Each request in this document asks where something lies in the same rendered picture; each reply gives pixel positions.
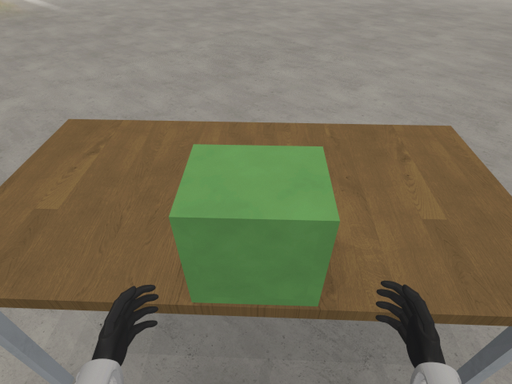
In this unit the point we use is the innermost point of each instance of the table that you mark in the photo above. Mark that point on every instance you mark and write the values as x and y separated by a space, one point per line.
86 217

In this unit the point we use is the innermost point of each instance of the robot right hand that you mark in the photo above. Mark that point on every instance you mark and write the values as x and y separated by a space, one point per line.
416 326

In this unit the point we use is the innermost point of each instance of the carton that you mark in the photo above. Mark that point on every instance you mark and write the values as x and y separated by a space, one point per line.
255 224

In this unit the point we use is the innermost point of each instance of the left robot forearm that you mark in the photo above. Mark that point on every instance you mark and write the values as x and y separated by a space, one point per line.
100 371

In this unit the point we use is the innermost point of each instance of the robot left hand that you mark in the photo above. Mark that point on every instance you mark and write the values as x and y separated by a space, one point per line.
119 329

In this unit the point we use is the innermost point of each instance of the right robot forearm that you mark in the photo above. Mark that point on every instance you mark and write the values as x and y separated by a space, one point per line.
434 373

